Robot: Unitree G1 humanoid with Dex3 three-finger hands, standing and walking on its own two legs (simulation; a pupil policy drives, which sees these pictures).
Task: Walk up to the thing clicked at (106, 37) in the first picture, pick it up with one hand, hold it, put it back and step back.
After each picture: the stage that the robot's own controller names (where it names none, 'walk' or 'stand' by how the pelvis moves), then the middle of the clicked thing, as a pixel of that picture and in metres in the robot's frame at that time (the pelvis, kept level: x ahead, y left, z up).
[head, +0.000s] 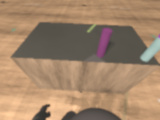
stand; (103, 44) +0.61 -0.05 +0.08
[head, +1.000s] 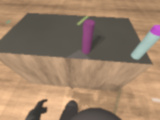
rise first; (87, 39) +0.55 +0.09 +0.11
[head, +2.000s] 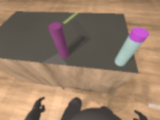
stand; (60, 43) +0.45 +0.25 +0.12
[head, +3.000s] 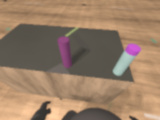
stand; (65, 54) +0.43 +0.22 +0.08
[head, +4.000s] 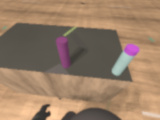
stand; (64, 54) +0.43 +0.22 +0.08
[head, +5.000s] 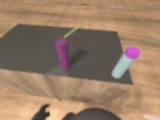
stand; (63, 56) +0.41 +0.22 +0.08
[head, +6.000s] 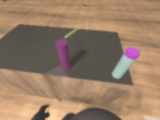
stand; (64, 56) +0.41 +0.22 +0.08
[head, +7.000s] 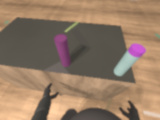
rise first; (64, 52) +0.41 +0.23 +0.08
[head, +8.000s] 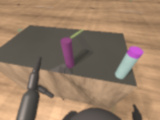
rise first; (68, 54) +0.43 +0.23 +0.08
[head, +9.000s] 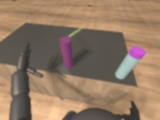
go down; (67, 54) +0.43 +0.21 +0.09
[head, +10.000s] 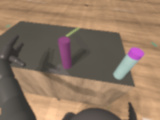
go down; (65, 54) +0.42 +0.21 +0.09
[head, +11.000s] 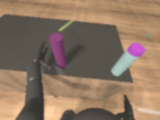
close in; (59, 53) +0.40 +0.22 +0.10
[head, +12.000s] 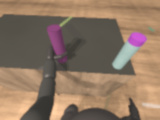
close; (59, 46) +0.44 +0.22 +0.13
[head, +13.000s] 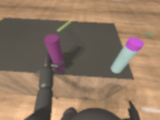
lift; (56, 55) +0.37 +0.23 +0.12
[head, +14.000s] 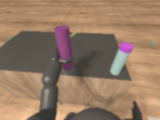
lift; (65, 50) +0.35 +0.17 +0.23
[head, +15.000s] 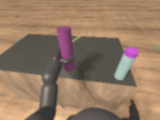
hold; (67, 51) +0.34 +0.17 +0.23
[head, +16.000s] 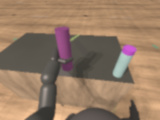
hold; (65, 51) +0.34 +0.18 +0.23
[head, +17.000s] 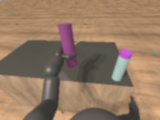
crouch; (68, 47) +0.35 +0.16 +0.27
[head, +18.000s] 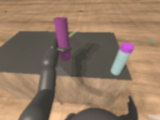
crouch; (63, 41) +0.42 +0.19 +0.23
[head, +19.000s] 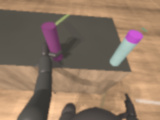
lower; (54, 44) +0.45 +0.24 +0.13
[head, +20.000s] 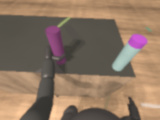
lower; (57, 48) +0.42 +0.22 +0.13
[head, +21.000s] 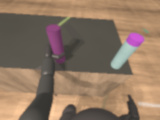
lower; (57, 46) +0.43 +0.23 +0.13
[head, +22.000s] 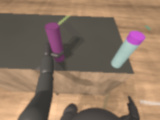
lower; (56, 45) +0.45 +0.23 +0.13
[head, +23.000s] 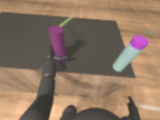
open; (59, 47) +0.43 +0.22 +0.13
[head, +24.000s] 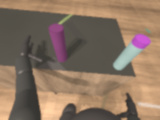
sink last; (59, 46) +0.43 +0.21 +0.13
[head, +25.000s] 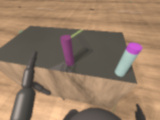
sink last; (68, 52) +0.45 +0.23 +0.10
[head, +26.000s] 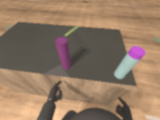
stand; (64, 55) +0.40 +0.22 +0.09
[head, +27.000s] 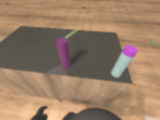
walk; (64, 55) +0.43 +0.23 +0.08
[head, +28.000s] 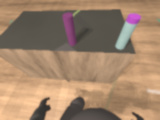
walk; (70, 31) +0.61 +0.23 +0.10
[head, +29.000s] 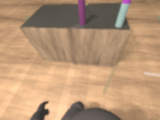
walk; (82, 13) +0.99 +0.20 +0.10
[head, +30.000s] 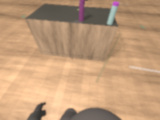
stand; (81, 10) +1.24 +0.24 +0.10
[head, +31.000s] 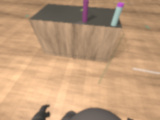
stand; (85, 11) +1.22 +0.19 +0.08
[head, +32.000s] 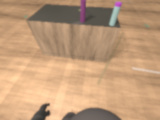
stand; (82, 11) +1.21 +0.21 +0.08
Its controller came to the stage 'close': yes
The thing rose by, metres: 0.23
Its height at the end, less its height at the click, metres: +0.00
